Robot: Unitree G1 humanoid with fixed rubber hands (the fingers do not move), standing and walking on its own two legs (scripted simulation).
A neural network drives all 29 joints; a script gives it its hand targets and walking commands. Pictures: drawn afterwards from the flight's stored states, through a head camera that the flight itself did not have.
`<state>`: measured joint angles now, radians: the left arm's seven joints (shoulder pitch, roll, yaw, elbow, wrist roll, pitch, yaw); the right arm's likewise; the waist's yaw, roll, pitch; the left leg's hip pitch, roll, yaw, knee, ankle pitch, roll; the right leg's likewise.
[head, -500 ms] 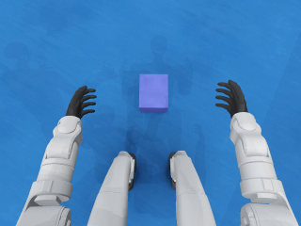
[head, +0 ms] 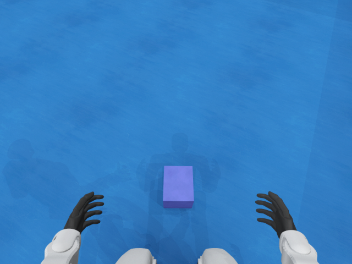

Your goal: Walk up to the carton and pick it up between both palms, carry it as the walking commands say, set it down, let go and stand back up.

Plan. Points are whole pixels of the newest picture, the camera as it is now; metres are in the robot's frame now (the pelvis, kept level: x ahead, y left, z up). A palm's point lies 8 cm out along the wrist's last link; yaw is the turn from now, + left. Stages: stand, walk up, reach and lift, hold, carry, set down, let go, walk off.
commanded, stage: let go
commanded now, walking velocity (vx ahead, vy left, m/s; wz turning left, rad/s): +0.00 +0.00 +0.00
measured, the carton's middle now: (178, 187) +0.49 -0.01 -0.69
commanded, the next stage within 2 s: stand in 0.40 s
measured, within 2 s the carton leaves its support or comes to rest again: neither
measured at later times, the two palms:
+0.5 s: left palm (69, 234) +0.17 +0.24 -0.07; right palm (297, 233) +0.17 -0.26 -0.06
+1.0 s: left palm (67, 219) +0.20 +0.26 -0.07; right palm (305, 222) +0.20 -0.29 -0.05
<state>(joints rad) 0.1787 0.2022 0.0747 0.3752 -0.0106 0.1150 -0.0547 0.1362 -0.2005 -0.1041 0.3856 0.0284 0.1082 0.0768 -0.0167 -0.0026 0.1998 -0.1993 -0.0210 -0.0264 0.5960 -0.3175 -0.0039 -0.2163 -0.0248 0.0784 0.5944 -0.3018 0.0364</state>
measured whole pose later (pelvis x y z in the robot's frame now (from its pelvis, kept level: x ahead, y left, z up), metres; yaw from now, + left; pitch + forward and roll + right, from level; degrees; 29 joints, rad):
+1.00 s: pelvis +0.05 +0.00 +0.00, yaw +0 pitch -2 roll +0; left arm 0.23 0.26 0.06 0.63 -0.01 0.01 0.01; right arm 0.19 -0.31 -0.10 0.66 0.02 0.01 0.01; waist -0.02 -0.02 -0.05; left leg -0.17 -0.02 -0.03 0.58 -0.38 0.00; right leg -0.19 -0.03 0.08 0.58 -0.37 0.04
